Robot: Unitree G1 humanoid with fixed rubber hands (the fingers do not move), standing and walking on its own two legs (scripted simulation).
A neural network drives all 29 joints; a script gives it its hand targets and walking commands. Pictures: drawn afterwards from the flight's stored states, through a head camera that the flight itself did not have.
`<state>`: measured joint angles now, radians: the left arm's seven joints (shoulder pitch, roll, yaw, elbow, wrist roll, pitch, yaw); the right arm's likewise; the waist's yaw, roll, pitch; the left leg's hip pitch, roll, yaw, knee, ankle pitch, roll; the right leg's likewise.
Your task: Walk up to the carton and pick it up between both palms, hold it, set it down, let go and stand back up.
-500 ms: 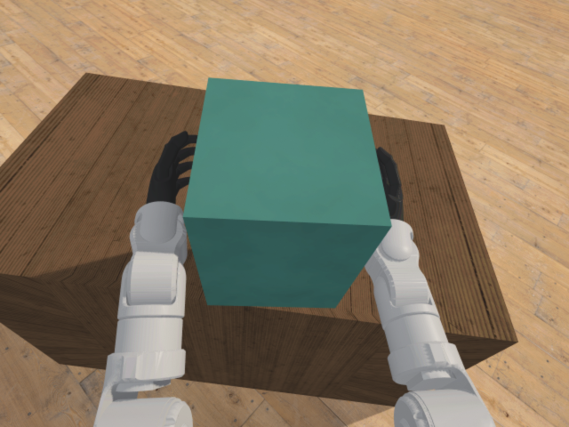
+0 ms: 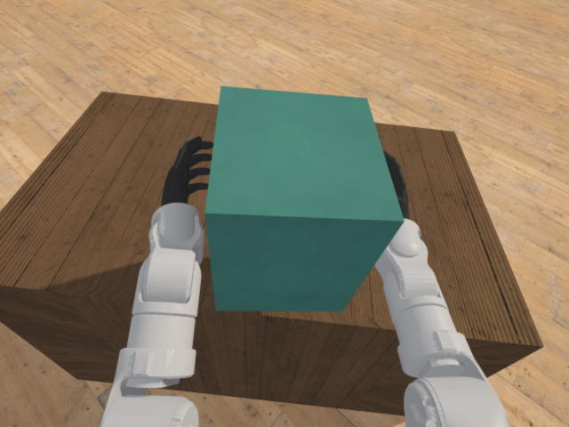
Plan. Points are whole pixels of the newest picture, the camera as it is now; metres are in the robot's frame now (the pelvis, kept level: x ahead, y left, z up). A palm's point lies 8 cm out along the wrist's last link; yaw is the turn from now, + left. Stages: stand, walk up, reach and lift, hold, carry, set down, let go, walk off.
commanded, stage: set down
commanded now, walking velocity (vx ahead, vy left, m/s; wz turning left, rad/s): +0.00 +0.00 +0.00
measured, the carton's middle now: (287, 209) +0.38 -0.04 +0.10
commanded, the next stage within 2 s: none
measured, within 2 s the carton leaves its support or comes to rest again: neither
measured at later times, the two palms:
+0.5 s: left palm (201, 210) +0.39 +0.08 +0.10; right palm (394, 221) +0.37 -0.20 +0.08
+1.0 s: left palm (220, 199) +0.41 +0.06 +0.10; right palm (410, 212) +0.38 -0.23 +0.09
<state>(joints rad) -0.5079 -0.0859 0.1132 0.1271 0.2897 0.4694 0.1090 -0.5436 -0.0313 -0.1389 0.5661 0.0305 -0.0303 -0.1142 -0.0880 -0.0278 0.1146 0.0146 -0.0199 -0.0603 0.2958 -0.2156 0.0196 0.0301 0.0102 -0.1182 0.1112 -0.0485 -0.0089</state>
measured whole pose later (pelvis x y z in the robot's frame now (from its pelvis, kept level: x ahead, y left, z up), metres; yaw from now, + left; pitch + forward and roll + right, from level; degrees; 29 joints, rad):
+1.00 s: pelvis +0.00 -0.02 +0.00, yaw -1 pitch +3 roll -1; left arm -0.70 -0.14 0.36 0.63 0.36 0.19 0.06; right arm -0.69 0.00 -0.39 0.83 -0.24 -0.08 -0.06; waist -0.10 0.03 0.00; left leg -0.11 0.00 -0.06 0.22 -0.16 0.01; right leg -0.13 0.02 -0.11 0.10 -0.02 -0.03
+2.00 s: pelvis +0.00 -0.02 +0.00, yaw -1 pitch +15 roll +0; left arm -0.70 -0.12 0.43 0.88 0.37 -0.14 0.08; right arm -0.69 0.05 -0.53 0.87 -0.44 -0.27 -0.05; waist -0.07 0.05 -0.11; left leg -0.34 -0.01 -0.04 0.16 -0.09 0.00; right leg -0.38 0.01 -0.10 0.07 0.03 -0.04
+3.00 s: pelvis -0.03 -0.04 -0.01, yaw -1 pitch +18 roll +1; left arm -0.80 -0.12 0.58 0.90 0.46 -0.23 -0.02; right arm -0.74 0.16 -0.74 0.74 -0.65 -0.28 -0.01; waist -0.04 0.05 -0.08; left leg -0.43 0.00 -0.05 0.17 -0.05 -0.02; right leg -0.49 0.03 -0.11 0.12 0.04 -0.07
